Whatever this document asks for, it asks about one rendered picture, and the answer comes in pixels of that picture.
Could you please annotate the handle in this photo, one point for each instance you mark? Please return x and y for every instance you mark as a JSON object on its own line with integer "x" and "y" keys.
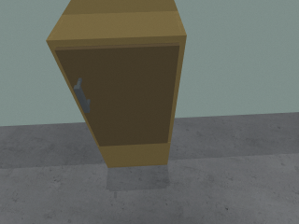
{"x": 85, "y": 104}

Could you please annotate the cupboard door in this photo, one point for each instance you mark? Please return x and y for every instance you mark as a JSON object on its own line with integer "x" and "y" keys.
{"x": 131, "y": 88}

